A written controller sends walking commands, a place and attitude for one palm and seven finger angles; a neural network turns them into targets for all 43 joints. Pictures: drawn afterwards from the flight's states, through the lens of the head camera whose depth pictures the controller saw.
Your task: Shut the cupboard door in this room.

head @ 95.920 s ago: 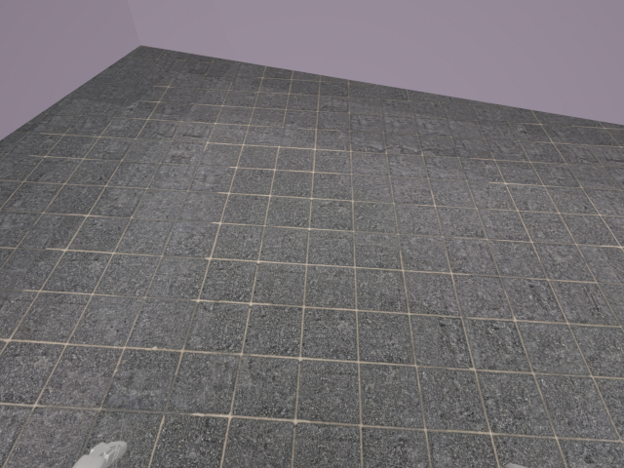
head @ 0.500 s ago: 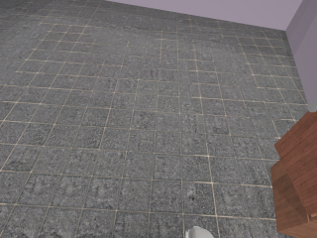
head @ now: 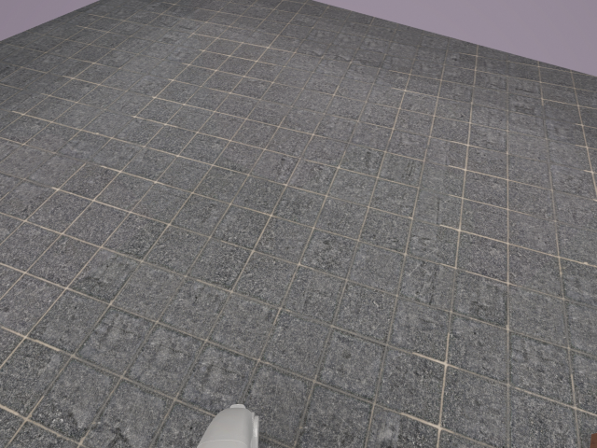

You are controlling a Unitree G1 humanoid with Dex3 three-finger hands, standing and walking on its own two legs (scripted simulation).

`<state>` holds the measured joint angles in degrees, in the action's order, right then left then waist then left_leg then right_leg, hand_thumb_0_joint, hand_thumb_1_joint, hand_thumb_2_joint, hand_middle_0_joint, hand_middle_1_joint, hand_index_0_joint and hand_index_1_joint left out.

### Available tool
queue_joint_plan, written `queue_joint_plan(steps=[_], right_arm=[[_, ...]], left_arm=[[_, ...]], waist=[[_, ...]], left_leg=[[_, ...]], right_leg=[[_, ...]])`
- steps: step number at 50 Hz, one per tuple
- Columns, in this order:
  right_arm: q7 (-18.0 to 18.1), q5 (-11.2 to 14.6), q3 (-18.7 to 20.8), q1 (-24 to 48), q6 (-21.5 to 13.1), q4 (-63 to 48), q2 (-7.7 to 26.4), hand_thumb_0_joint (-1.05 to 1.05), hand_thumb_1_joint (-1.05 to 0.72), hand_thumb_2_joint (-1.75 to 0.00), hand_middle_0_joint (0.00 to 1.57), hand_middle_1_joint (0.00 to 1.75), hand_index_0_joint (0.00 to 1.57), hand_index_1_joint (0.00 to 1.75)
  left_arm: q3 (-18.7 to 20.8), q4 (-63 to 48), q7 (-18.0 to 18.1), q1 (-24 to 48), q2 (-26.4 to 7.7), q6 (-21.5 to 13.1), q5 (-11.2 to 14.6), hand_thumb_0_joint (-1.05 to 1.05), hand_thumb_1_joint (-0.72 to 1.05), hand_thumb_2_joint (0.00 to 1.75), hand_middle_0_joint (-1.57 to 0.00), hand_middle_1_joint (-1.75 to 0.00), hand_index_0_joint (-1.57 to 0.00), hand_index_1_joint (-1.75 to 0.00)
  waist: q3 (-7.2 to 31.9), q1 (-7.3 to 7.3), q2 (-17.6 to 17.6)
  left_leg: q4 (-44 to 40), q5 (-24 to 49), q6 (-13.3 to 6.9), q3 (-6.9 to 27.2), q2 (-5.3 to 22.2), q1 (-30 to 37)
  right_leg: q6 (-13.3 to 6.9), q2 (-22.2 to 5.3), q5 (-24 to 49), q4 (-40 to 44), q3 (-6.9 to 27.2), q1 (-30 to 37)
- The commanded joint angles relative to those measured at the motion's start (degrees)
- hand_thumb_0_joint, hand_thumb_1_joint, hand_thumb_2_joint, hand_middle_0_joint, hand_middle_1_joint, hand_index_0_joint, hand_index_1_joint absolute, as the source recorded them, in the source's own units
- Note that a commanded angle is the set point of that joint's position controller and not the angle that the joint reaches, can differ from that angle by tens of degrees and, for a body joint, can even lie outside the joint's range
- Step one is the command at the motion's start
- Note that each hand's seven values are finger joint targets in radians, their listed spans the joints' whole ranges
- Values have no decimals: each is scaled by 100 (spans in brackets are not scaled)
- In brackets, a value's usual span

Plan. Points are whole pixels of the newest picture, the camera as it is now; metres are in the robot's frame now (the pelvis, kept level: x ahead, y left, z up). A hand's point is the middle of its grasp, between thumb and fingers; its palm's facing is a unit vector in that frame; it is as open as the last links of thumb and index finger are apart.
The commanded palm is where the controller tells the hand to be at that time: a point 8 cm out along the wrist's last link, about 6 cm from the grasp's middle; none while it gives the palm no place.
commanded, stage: walk to a spot facing it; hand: left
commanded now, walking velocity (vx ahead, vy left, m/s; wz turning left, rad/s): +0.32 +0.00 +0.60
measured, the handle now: out of the picture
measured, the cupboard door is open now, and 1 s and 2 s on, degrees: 18 18 18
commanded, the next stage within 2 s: turn to face it in 0.40 s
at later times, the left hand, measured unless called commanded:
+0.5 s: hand (129, 378) +0.24 +0.29 -0.17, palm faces +0.25 -0.95 -0.18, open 7.3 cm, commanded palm none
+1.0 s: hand (175, 307) +0.37 +0.25 -0.18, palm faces +0.06 -0.97 -0.22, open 7.3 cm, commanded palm none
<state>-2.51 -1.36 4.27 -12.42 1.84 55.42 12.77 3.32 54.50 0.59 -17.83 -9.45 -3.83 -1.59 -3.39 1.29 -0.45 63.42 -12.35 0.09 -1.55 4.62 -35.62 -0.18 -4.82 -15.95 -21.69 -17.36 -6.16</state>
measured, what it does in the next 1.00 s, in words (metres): walks ahead: left foot, then right foot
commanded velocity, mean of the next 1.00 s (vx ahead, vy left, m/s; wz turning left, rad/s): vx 0.14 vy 0.00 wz -0.19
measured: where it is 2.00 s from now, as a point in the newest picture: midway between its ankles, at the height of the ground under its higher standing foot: (267, 384)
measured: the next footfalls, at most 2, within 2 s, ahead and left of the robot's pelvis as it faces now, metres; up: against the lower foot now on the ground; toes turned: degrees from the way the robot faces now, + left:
left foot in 0.20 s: +0.20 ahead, +0.13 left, +0.00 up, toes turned +14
right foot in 0.78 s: +0.42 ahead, +0.01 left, +0.00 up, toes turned +3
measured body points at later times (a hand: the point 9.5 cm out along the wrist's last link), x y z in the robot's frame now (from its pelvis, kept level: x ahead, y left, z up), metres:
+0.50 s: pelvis +0.19 +0.09 +0.00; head +0.21 +0.11 +0.45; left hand +0.23 +0.35 -0.15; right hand +0.28 -0.14 -0.14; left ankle +0.17 +0.12 -0.74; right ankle +0.28 -0.08 -0.66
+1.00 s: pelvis +0.34 +0.06 -0.01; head +0.39 +0.06 +0.44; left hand +0.37 +0.30 -0.16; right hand +0.41 -0.17 -0.16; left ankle +0.31 +0.22 -0.66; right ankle +0.38 +0.00 -0.74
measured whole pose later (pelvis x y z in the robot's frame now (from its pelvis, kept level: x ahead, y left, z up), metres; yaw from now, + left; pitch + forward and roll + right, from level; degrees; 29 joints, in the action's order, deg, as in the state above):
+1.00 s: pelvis +0.34 +0.06 -0.01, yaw +0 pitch +1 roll +0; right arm 1.2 -0.7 2.5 -9.3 2.0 55.7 9.6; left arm 3.4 55.6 0.9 -14.0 -9.8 0.6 -0.8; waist -6.0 -0.3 -0.1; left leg 65.7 -21.3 2.4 1.8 3.0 -29.6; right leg -5.6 5.5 -9.7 -26.1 0.2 -17.1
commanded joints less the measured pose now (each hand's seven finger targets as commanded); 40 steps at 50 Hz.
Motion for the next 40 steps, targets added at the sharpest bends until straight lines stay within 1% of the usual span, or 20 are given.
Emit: queue_joint_plan(steps=[1,3,5,7,8,9,10,11,12,15,17,22,26,29,33,35,37,38,39,40], right_arm=[[-78,-17,-113,833,-161,-728,-38,0,-90,-90,20,30,20,30],[-107,-21,-138,1071,-185,-852,1,0,-90,-90,20,30,20,30],[-107,-20,-133,969,-235,-886,94,0,-90,-90,20,30,20,30],[-63,-31,-78,432,-284,-798,249,0,-90,-90,20,30,20,30],[-36,-59,-14,-190,-300,-657,453,0,-90,-90,20,30,20,30],[7,-91,121,-1040,-322,-481,963,0,-90,-90,20,30,20,30],[98,-103,327,-1564,-364,-392,1782,0,-90,-90,20,30,20,30],[205,23,317,-1706,-321,-297,1886,0,-90,-90,20,30,20,30],[243,28,246,-1324,-307,-343,1709,0,-90,-90,20,30,20,30],[343,10,-34,-261,-480,-648,880,0,-90,-90,20,30,20,30],[374,27,-93,-270,-556,-541,724,0,-90,-90,20,30,20,30],[408,75,-131,-655,-554,-171,467,0,-90,-90,20,30,20,30],[459,57,-176,-1005,-561,110,309,0,-90,-90,20,30,20,30],[508,21,-201,-1186,-555,293,255,0,-90,-90,20,30,20,30],[579,-31,-185,-1292,-478,441,304,0,-90,-90,20,30,20,30],[610,-15,-144,-1143,-427,409,417,0,-90,-90,20,30,20,30],[614,38,-107,-963,-382,350,508,0,-90,-90,20,30,20,30],[604,96,-77,-765,-381,289,571,0,-90,-90,20,30,20,30],[564,174,-39,-736,-373,173,469,0,-90,-90,20,30,20,30],[526,180,-50,-804,-381,42,256,0,-90,-90,20,30,20,30]], left_arm=[[157,-76,41,-666,-806,-103,-30,0,90,90,-20,-30,-20,-30],[170,-31,37,-721,-920,-89,-33,0,90,90,-20,-30,-20,-30],[205,-48,26,-655,-1075,-70,-41,0,90,90,-20,-30,-20,-30],[249,-92,4,-508,-1250,-59,-25,0,90,90,-20,-30,-20,-30],[252,-112,-19,-429,-1326,-37,14,0,90,90,-20,-30,-20,-30],[244,-191,-65,-370,-1207,-25,37,0,90,90,-20,-30,-20,-30],[179,-502,-164,-301,-885,16,98,0,90,90,-20,-30,-20,-30],[143,-770,-120,286,-1049,65,68,0,90,90,-20,-30,-20,-30],[182,-826,-87,455,-1020,73,60,0,90,90,-20,-30,-20,-30],[189,-384,-128,63,-732,177,-39,0,90,90,-20,-30,-20,-30],[161,-228,-129,-211,-555,267,-57,0,90,90,-20,-30,-20,-30],[121,-183,-103,34,-498,390,-23,0,90,90,-20,-30,-20,-30],[52,-255,-83,536,-431,400,17,0,90,90,-20,-30,-20,-30],[17,-238,-50,689,-371,403,49,0,90,90,-20,-30,-20,-30],[24,-347,-74,984,-349,425,50,0,90,90,-20,-30,-20,-30],[66,-334,-80,708,-410,432,48,0,90,90,-20,-30,-20,-30],[113,-178,-76,62,-484,420,32,0,90,90,-20,-30,-20,-30],[173,-37,-77,-522,-595,385,17,0,90,90,-20,-30,-20,-30],[261,104,-34,-1121,-1010,305,-33,0,90,90,-20,-30,-20,-30],[292,155,7,-1209,-1309,275,59,0,90,90,-20,-30,-20,-30]], waist=[[-80,-294,659],[-135,-347,709],[-45,-257,706],[294,34,711],[647,365,551],[1229,799,-250],[1589,911,-1904],[1754,991,-1216],[1265,725,-583],[501,106,-520],[472,-88,-410],[240,-162,-337],[-7,-124,-306],[-125,-102,-508],[-273,-20,-508],[-119,-174,-413],[187,-440,-380],[466,-736,-312],[996,-893,667],[1191,-679,1328]], left_leg=[[-1109,-56,-48,-282,108,-607],[-1688,-139,-131,-426,71,-418],[-2180,-421,-284,-616,-85,86],[-2497,-584,-467,-882,-438,1234],[-2862,-297,-536,-958,-674,2328],[-3337,-267,-753,-28,-195,3868],[-3959,472,-1423,2855,1590,5128],[-4398,1010,-1650,3471,1932,5263],[-4521,451,-1540,2942,1906,4509],[-4712,739,-923,1612,1073,2737],[-4804,1531,-773,1182,789,2696],[-5085,1948,-535,934,601,2956],[-4944,3355,-490,624,583,3258],[-4687,4327,-474,283,684,3452],[-4253,4858,-667,92,1014,3734],[-3743,5288,-716,20,1154,3770],[-2921,5428,-573,-157,1053,3506],[-2082,4972,-417,-278,832,3122],[-372,3048,-127,-614,129,2241],[1142,-2135,175,-658,-862,909]], right_leg=[[-460,-1629,2491,719,547,867],[-466,-1726,2668,610,451,1014],[-475,-1839,3230,267,319,1093],[-411,-1825,4176,-621,75,814],[-268,-1615,4036,-1569,-198,352],[-62,-1273,2596,-3161,-185,-768],[311,-225,-1585,-5042,142,-2965],[231,-129,-1738,-5696,1202,-3542],[172,-360,-1374,-5791,1440,-3548],[222,-581,-281,-5178,1726,-2894],[283,-428,73,-4831,1686,-2721],[319,-235,783,-4169,1730,-2950],[249,-64,1075,-3462,1684,-3014],[91,102,1062,-2911,1662,-2823],[-158,250,658,-2129,1496,-2546],[-253,374,431,-1872,1391,-2081],[-350,584,622,-1577,1247,-1170],[-465,511,1225,-1102,1426,-371],[-982,-388,3607,-789,2711,628],[-1736,-1723,5898,-185,4501,1266]])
